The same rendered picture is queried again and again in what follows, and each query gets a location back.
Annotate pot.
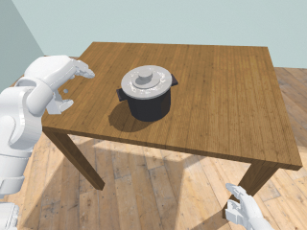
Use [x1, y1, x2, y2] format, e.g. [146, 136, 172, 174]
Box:
[116, 74, 178, 122]

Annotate right robot forearm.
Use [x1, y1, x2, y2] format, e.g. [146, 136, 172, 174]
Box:
[247, 217, 274, 230]

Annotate knob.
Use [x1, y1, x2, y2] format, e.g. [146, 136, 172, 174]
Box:
[138, 68, 153, 81]

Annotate left robot forearm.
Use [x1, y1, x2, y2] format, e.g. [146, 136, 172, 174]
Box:
[0, 76, 54, 199]

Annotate robot left upper arm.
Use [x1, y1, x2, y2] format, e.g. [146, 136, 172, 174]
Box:
[0, 201, 19, 230]

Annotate lid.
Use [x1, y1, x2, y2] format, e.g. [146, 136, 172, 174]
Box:
[121, 65, 173, 100]

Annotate table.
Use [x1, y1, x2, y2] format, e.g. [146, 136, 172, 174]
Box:
[41, 41, 303, 219]

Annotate robot right hand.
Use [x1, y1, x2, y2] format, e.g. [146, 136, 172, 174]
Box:
[225, 183, 263, 230]

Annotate robot left hand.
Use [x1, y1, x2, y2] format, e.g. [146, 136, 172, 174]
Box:
[24, 55, 95, 115]

